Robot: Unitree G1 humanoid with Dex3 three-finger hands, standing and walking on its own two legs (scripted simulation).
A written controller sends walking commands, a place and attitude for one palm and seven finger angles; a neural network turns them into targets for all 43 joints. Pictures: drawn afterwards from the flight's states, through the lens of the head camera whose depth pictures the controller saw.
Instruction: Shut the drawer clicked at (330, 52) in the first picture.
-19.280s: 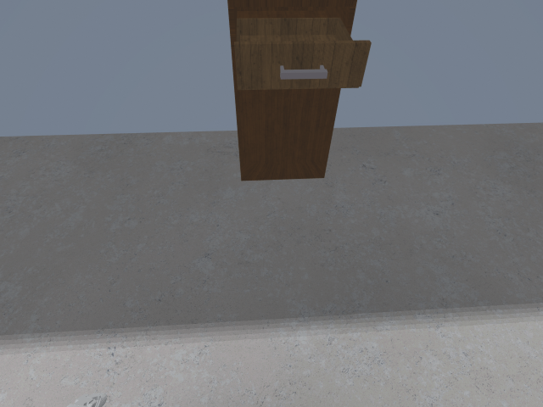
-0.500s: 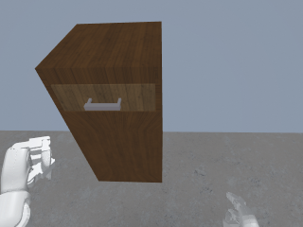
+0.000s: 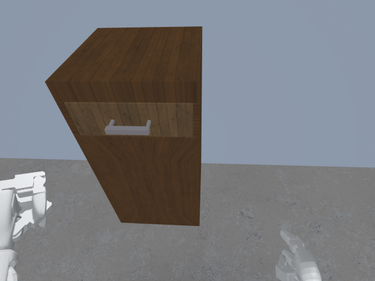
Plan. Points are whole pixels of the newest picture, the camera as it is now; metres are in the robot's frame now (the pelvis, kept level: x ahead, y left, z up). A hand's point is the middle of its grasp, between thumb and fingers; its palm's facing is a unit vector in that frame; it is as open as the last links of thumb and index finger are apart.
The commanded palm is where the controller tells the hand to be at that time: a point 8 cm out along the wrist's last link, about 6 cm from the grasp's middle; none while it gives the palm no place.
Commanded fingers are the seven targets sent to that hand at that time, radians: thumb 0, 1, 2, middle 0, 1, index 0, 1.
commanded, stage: step back with the hand held close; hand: left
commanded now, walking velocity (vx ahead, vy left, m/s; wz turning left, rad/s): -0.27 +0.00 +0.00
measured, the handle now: (129, 126) +0.56 +0.26 +0.00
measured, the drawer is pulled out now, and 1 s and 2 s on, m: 0.00 0.00 0.00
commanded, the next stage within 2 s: stop stepping back and stand still in 1.26 s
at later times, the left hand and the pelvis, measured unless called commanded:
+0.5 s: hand (8, 245) +0.12 +0.27 +0.15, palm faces +0.32 -0.81 -0.49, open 3.3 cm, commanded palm +0.06 +0.31 +0.17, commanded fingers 0.00 0.90 0.90 -1.40 -1.60 -1.40 -1.60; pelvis -0.07 +0.03 -0.01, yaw +0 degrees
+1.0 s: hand out of the picture +0.04 +0.28 +0.16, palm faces +0.38 -0.78 -0.50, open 3.3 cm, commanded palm -0.02 +0.32 +0.17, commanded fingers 0.00 0.90 0.90 -1.40 -1.60 -1.40 -1.60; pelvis -0.15 +0.03 -0.02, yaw +1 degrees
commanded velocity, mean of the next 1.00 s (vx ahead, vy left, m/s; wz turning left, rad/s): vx -0.31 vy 0.00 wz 0.01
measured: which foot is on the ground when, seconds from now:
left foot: down 0.00-1.00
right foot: down 0.00-0.80, up 0.82-0.94, down 0.96-1.00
